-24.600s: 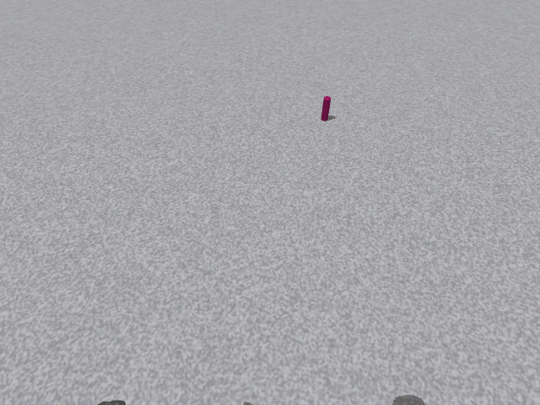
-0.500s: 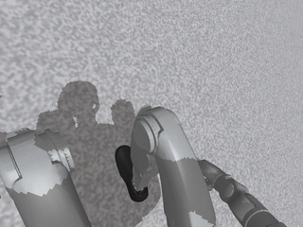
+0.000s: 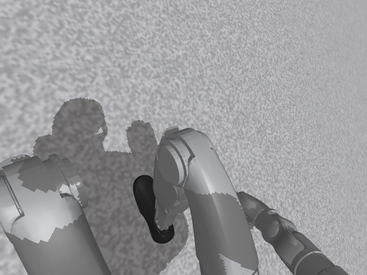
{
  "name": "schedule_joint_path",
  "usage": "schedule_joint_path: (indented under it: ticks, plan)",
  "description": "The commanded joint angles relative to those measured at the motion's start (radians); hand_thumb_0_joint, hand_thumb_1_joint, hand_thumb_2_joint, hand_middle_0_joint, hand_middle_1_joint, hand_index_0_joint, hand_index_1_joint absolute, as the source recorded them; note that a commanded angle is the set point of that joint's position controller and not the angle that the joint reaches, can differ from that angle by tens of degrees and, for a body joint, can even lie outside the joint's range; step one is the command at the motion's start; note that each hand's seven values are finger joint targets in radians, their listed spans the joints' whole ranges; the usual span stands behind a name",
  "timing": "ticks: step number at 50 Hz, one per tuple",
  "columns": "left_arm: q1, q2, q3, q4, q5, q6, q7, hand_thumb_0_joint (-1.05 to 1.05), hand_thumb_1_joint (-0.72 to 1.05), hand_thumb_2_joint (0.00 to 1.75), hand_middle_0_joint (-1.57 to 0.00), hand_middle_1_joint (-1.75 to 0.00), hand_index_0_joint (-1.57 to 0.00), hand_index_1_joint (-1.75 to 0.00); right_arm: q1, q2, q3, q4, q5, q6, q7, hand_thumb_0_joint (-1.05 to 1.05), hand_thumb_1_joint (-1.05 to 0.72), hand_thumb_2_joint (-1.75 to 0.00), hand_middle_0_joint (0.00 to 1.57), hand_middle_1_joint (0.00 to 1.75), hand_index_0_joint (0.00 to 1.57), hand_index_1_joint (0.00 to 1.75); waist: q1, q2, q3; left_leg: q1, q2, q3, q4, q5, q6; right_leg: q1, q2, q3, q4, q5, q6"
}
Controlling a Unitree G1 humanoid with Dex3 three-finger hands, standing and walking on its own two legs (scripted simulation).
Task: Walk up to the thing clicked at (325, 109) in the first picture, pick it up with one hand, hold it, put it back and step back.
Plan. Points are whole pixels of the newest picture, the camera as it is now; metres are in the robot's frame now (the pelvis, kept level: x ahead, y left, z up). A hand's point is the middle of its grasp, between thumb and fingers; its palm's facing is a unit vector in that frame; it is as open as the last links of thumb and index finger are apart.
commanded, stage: open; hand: left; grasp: from the side
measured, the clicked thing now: out of the picture +0.43 +0.32 -0.21
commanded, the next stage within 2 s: withdraw in 0.38 s
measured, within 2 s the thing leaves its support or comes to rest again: neither
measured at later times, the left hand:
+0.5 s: hand out of the picture +0.43 +0.31 -0.17, palm faces +0.39 -0.92 +0.02, open 12.2 cm
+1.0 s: hand out of the picture +0.39 +0.37 -0.09, palm faces +0.34 -0.94 -0.07, open 16.3 cm
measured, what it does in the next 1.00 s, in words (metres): stands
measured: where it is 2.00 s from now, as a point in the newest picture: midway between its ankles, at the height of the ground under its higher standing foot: (115, 245)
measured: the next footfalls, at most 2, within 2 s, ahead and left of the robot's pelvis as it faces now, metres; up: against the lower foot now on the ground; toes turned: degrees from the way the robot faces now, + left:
none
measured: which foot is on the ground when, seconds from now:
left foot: down 0.00-1.00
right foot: down 0.00-1.00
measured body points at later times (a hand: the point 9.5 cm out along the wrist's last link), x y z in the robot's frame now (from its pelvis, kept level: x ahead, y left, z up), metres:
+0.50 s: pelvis +0.00 +0.00 +0.00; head +0.22 +0.20 +0.33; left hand +0.41 +0.35 -0.17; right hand +0.17 -0.24 -0.03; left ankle +0.08 +0.13 -0.25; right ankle +0.14 -0.12 -0.25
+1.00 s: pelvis +0.00 +0.00 +0.02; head +0.19 +0.18 +0.39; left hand +0.36 +0.42 -0.09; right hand +0.20 -0.24 -0.03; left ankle +0.08 +0.13 -0.25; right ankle +0.14 -0.12 -0.25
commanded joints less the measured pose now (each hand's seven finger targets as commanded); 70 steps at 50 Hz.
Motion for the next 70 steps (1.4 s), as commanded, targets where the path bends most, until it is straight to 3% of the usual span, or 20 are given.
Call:
schedule_joint_path:
  ticks: [1,7,26,35,38,40,41,44,46,48,49,51,52,54,55,58,60,64,69,70]
  plan:
    - [-0.216,0.216,0.015,-0.154,-0.012,-0.088,-0.002,0.0,0.12,0.66,-1.05,-0.93,-1.07,-0.9,0.044,-0.36,-0.116,-0.004,-0.005,0.012,-0.019,0.0,-0.92,-0.89,0.2,0.3,0.2,0.3,-0.108,0.595,-0.578,0.404,0.07,0.106,-0.313,0.148,-0.005,0.275,0.031,-0.109,-0.172,0.211,-0.082]
    - [-0.198,0.195,0.0,-0.128,-0.009,-0.069,-0.005,0.0,-0.07,0.48,-0.74,-0.63,-0.75,-0.62,0.035,-0.36,-0.118,-0.012,0.0,0.015,-0.02,0.0,-0.91,-0.9,0.2,0.3,0.2,0.3,-0.105,0.58,-0.532,0.376,0.071,0.106,-0.326,0.112,-0.002,0.248,0.031,-0.11,-0.179,0.183,-0.085]
    - [-0.21,0.19,-0.001,-0.13,-0.015,-0.078,-0.001,0.0,-0.28,0.27,-0.32,-0.28,-0.33,-0.27,0.029,-0.356,-0.113,-0.021,-0.001,0.012,-0.017,0.0,-0.89,-0.9,0.2,0.3,0.2,0.3,-0.107,0.569,-0.544,0.377,0.07,0.1,-0.324,0.095,0.001,0.252,0.035,-0.116,-0.182,0.172,-0.085]
    - [-0.195,0.343,0.133,-0.367,-0.007,-0.035,-0.026,0.0,-0.35,0.21,-0.22,-0.2,-0.23,-0.19,0.066,-0.362,-0.159,-0.013,0.012,0.035,-0.032,0.0,-0.91,-0.9,0.2,0.3,0.2,0.3,-0.033,0.728,-0.661,0.486,0.081,0.126,-0.363,0.196,-0.017,0.271,0.026,-0.088,-0.16,0.226,-0.095]
    - [-0.156,0.288,0.11,-0.451,-0.012,0.029,-0.066,0.0,-0.39,0.19,-0.22,-0.19,-0.23,-0.19,0.089,-0.355,-0.198,-0.034,0.036,0.039,-0.036,0.0,-0.91,-0.9,0.2,0.3,0.2,0.3,-0.019,0.771,-0.721,0.519,0.078,0.13,-0.406,0.19,-0.022,0.253,0.018,-0.08,-0.161,0.219,-0.103]
    - [-0.119,0.212,0.053,-0.471,-0.018,0.087,-0.107,0.0,-0.4,0.14,-0.22,-0.16,-0.22,-0.16,0.088,-0.35,-0.229,-0.045,0.061,0.038,-0.04,0.0,-0.92,-0.9,0.2,0.3,0.2,0.3,-0.01,0.765,-0.718,0.505,0.073,0.139,-0.422,0.183,-0.021,0.205,0.012,-0.075,-0.163,0.212,-0.106]
    - [-0.072,0.103,-0.032,-0.411,-0.028,0.128,-0.134,0.0,-0.39,0.14,-0.21,-0.16,-0.22,-0.15,0.116,-0.324,-0.23,-0.005,0.074,0.039,-0.038,0.0,-0.91,-0.9,0.2,0.3,0.2,0.3,-0.021,0.721,-0.669,0.446,0.067,0.147,-0.42,0.137,-0.012,0.182,0.013,-0.07,-0.177,0.179,-0.104]
    - [0.017,0.015,-0.08,-0.37,-0.065,0.226,-0.182,0.0,-0.43,0.11,-0.16,-0.14,-0.18,-0.12,0.13,-0.313,-0.267,-0.017,0.119,0.032,-0.043,0.0,-0.89,-0.9,0.2,0.3,0.2,0.3,0.003,0.589,-0.636,0.347,0.055,0.164,-0.425,0.077,0.01,0.163,0.009,-0.061,-0.212,0.133,-0.099]
    - [-0.075,0.076,-0.034,-0.537,-0.097,0.246,-0.194,0.0,-0.49,0.08,-0.11,-0.11,-0.13,-0.09,0.143,-0.305,-0.296,-0.021,0.147,0.025,-0.048,0.0,-0.89,-0.89,0.2,0.3,0.2,0.3,0.039,0.563,-0.701,0.328,0.049,0.176,-0.415,0.055,0.023,0.171,0.008,-0.044,-0.223,0.12,-0.098]
    - [-0.161,0.068,-0.023,-0.599,-0.117,0.255,-0.194,0.0,-0.43,0.07,-0.04,-0.02,-0.04,-0.02,0.164,-0.287,-0.305,-0.013,0.165,0.018,-0.047,0.0,-0.83,-0.89,0.2,0.3,0.2,0.3,0.034,0.567,-0.718,0.341,0.045,0.171,-0.425,0.032,0.025,0.144,0.004,-0.04,-0.219,0.1,-0.101]
    - [0.034,0.297,0.059,-0.504,0.072,0.337,-0.141,0.0,-0.51,0.07,-0.07,-0.08,-0.07,-0.08,0.199,-0.276,-0.384,0.013,0.202,0.036,-0.058,0.0,-0.91,-0.92,0.2,0.3,0.2,0.3,0.131,0.653,-0.803,0.458,0.045,0.205,-0.495,0.058,0.021,0.136,-0.006,-0.007,-0.253,0.077,-0.111]
    - [-0.169,0.168,-0.017,-0.594,0.058,0.383,-0.129,0.0,-0.56,0.09,-0.08,-0.1,-0.08,-0.1,0.207,-0.245,-0.39,0.001,0.224,0.047,-0.056,0.0,-0.96,-0.92,0.2,0.3,0.2,0.3,0.072,0.68,-0.824,0.472,0.057,0.194,-0.528,0.034,0.017,0.088,-0.006,0.002,-0.245,0.067,-0.117]
    - [-0.238,0.199,0.0,-0.671,0.065,0.395,-0.119,0.0,-0.56,0.09,-0.08,-0.08,-0.07,-0.08,0.237,-0.231,-0.392,0.017,0.233,0.055,-0.056,0.0,-0.94,-0.92,0.2,0.3,0.2,0.3,0.076,0.696,-0.844,0.466,0.052,0.2,-0.531,0.043,0.015,0.093,-0.009,0.008,-0.248,0.078,-0.119]
    - [-0.101,0.214,0.013,-0.628,0.099,0.468,-0.093,0.0,-0.59,0.09,-0.09,-0.08,-0.08,-0.09,0.23,-0.228,-0.423,-0.012,0.25,0.061,-0.067,0.0,-0.98,-0.93,0.2,0.3,0.2,0.3,0.119,0.724,-0.865,0.51,0.054,0.217,-0.576,0.044,0.015,0.09,-0.016,0.029,-0.263,0.063,-0.123]
    - [-0.249,0.327,0.071,-0.812,0.108,0.474,-0.077,0.0,-0.57,0.08,-0.09,-0.07,-0.09,-0.08,0.265,-0.216,-0.43,0.0,0.257,0.067,-0.069,0.0,-0.98,-0.93,0.2,0.3,0.2,0.3,0.136,0.764,-0.899,0.515,0.051,0.228,-0.582,0.053,0.014,0.095,-0.019,0.041,-0.263,0.069,-0.125]
    - [-0.086,0.224,0.024,-0.729,0.144,0.571,-0.058,0.0,-0.53,0.07,-0.05,-0.06,-0.05,-0.06,0.294,-0.194,-0.468,0.007,0.275,0.085,-0.072,0.0,-0.9,-0.9,0.2,0.3,0.2,0.3,0.145,0.755,-0.901,0.549,0.043,0.25,-0.62,0.086,0.012,0.079,-0.029,0.062,-0.283,0.074,-0.132]
    - [-0.017,0.22,0.061,-0.739,0.149,0.623,-0.036,0.0,-0.53,0.07,-0.05,-0.06,-0.05,-0.06,0.312,-0.18,-0.488,0.012,0.29,0.09,-0.076,0.0,-0.9,-0.9,0.2,0.3,0.2,0.3,0.18,0.723,-0.921,0.548,0.035,0.262,-0.633,0.127,0.013,0.094,-0.033,0.07,-0.301,0.09,-0.134]
    - [0.188,0.028,-0.016,-0.705,0.148,0.737,-0.024,0.0,-0.47,0.1,-0.06,-0.07,-0.06,-0.07,0.323,-0.151,-0.54,-0.014,0.321,0.103,-0.078,0.0,-0.9,-0.9,0.2,0.3,0.2,0.3,0.194,0.565,-0.963,0.529,0.019,0.297,-0.661,0.136,0.032,0.145,-0.038,0.091,-0.388,0.078,-0.127]
    - [0.205,-0.081,-0.121,-1.029,0.134,0.858,0.016,0.0,-0.47,0.1,-0.06,-0.07,-0.06,-0.07,0.324,-0.116,-0.597,-0.065,0.371,0.1,-0.087,0.0,-0.9,-0.9,0.2,0.3,0.2,0.3,0.205,0.453,-1.075,0.61,0.012,0.316,-0.784,0.084,0.044,0.272,-0.047,0.136,-0.557,0.045,-0.116]
    - [0.292,-0.025,-0.072,-1.063,0.134,0.89,0.037,0.0,-0.5,0.09,-0.06,-0.07,-0.06,-0.07,0.346,-0.137,-0.621,-0.066,0.382,0.1,-0.098,0.0,-0.9,-0.9,0.2,0.3,0.2,0.3,0.225,0.447,-1.119,0.66,0.013,0.319,-0.812,0.094,0.045,0.321,-0.05,0.146,-0.592,0.053,-0.113]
